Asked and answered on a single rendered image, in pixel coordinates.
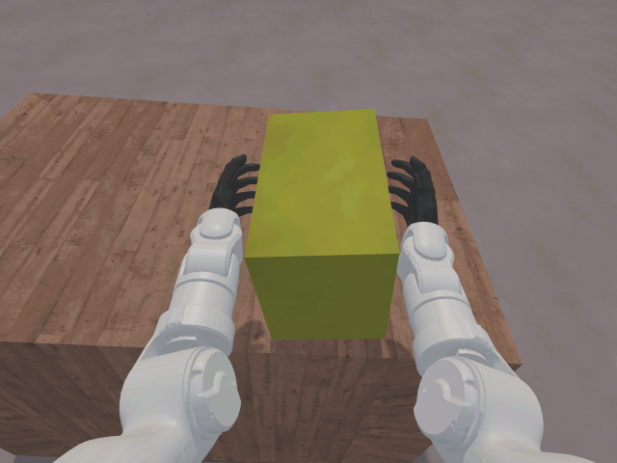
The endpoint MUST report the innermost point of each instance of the pedestal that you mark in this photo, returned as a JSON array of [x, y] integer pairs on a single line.
[[98, 198]]

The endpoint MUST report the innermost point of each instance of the robot left forearm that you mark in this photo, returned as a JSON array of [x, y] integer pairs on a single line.
[[205, 290]]

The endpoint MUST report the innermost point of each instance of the right robot hand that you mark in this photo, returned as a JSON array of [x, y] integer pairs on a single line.
[[421, 201]]

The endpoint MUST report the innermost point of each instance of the right robot upper arm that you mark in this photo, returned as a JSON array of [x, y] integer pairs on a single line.
[[476, 414]]

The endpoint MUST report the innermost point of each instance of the left robot upper arm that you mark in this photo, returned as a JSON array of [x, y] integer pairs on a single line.
[[174, 407]]

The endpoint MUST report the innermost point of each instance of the robot right forearm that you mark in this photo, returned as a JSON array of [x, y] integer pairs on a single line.
[[437, 306]]

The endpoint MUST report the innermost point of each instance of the carton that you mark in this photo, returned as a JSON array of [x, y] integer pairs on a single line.
[[322, 249]]

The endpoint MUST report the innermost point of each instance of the left robot hand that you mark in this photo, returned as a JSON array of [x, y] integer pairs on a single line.
[[225, 195]]

